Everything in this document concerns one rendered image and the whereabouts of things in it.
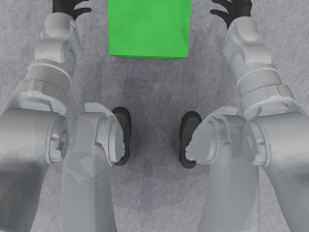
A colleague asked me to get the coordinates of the right robot hand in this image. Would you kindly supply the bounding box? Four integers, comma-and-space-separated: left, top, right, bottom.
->
210, 0, 252, 30

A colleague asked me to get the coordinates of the robot right thigh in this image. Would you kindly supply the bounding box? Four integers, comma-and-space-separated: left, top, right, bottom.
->
197, 114, 261, 232

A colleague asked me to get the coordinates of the left robot upper arm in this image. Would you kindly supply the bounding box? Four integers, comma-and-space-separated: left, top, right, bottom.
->
0, 107, 70, 232

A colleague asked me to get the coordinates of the robot right shin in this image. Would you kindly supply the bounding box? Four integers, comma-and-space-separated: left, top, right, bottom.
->
185, 105, 239, 164

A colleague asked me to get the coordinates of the left robot hand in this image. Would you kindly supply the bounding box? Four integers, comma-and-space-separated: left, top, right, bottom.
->
52, 0, 92, 21

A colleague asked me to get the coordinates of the robot right forearm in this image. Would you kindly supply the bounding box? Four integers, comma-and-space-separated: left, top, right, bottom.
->
222, 16, 309, 120

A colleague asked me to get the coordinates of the right robot upper arm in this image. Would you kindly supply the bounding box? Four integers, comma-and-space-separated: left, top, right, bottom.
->
242, 111, 309, 232

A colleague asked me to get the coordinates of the robot left forearm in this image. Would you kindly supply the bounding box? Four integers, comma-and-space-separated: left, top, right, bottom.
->
0, 12, 82, 118

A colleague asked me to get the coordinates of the carton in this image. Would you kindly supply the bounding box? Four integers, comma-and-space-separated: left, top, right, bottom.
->
107, 0, 192, 60

